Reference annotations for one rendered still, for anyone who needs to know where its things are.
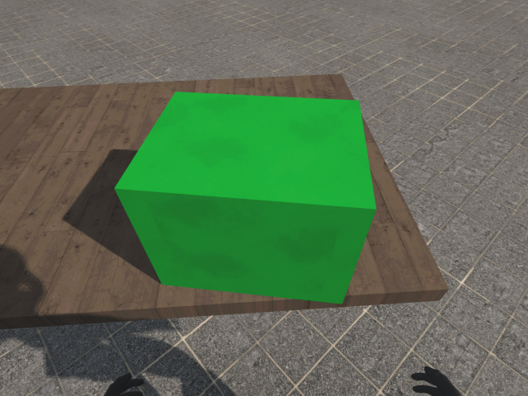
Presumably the carton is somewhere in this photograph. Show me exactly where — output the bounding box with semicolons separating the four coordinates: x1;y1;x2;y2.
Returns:
114;92;376;304

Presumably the robot right hand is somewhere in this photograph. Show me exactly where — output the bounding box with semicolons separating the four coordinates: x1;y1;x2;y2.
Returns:
411;366;461;396

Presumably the robot left hand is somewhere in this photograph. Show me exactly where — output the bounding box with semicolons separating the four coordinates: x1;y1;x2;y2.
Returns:
104;373;144;396

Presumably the table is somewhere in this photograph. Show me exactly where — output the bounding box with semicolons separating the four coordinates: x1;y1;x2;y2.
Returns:
0;74;449;329

